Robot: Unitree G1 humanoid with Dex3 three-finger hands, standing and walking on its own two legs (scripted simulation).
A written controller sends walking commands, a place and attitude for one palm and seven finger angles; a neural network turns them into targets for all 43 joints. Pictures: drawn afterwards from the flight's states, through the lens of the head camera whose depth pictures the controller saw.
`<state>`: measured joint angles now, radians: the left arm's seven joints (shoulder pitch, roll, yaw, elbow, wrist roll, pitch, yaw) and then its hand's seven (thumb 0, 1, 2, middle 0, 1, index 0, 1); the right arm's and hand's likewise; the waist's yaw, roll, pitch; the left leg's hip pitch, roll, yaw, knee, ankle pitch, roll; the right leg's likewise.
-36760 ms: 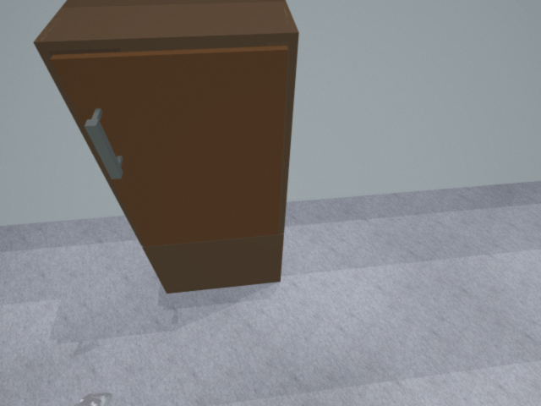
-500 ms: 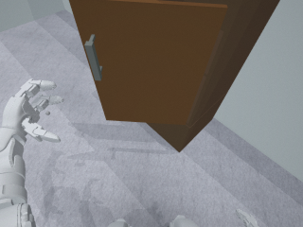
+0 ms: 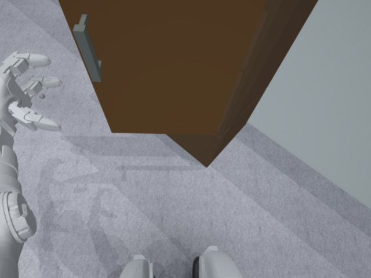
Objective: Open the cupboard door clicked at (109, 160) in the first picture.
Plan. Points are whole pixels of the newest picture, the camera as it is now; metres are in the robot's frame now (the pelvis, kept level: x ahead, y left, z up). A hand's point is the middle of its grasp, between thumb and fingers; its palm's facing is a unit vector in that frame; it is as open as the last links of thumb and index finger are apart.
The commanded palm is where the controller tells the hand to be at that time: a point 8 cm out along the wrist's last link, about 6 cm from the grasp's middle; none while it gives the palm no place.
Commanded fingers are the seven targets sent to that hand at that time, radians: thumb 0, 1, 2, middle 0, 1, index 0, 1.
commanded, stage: move the hooked fingers beside the handle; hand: left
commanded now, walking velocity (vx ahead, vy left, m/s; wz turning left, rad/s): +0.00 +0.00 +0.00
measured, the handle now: (91, 50) +0.60 +0.20 +0.08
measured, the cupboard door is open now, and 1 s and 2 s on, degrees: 43 43 42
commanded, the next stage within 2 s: slide the fingers in behind the handle in 1.38 s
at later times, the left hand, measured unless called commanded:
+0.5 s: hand (57, 63) +0.54 +0.25 +0.09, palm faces -0.04 -1.00 -0.01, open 14.0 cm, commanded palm +0.54 +0.30 +0.09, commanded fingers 0.00 -0.50 0.30 -0.30 -1.20 -0.30 -1.20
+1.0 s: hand (57, 61) +0.56 +0.26 +0.08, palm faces -0.03 -1.00 -0.01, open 14.0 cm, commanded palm +0.55 +0.30 +0.08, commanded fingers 0.00 -0.50 0.30 -0.30 -1.20 -0.30 -1.20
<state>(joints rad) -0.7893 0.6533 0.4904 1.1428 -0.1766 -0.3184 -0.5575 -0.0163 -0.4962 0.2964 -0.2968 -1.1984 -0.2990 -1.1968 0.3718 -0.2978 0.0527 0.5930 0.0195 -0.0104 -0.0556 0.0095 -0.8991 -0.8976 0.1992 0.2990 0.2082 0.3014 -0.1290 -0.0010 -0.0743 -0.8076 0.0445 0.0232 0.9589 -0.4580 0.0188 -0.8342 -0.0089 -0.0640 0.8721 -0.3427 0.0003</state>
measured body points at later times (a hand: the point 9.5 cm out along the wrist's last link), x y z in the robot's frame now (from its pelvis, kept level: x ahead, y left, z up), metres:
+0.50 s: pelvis +0.01 +0.01 -0.01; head +0.17 +0.03 +0.41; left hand +0.54 +0.31 +0.10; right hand -0.02 -0.26 -0.10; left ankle +0.00 +0.10 -0.68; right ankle +0.04 -0.13 -0.68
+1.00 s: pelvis +0.02 +0.01 -0.01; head +0.19 +0.04 +0.41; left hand +0.56 +0.32 +0.09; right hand -0.02 -0.25 -0.10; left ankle +0.00 +0.10 -0.68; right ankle +0.04 -0.13 -0.68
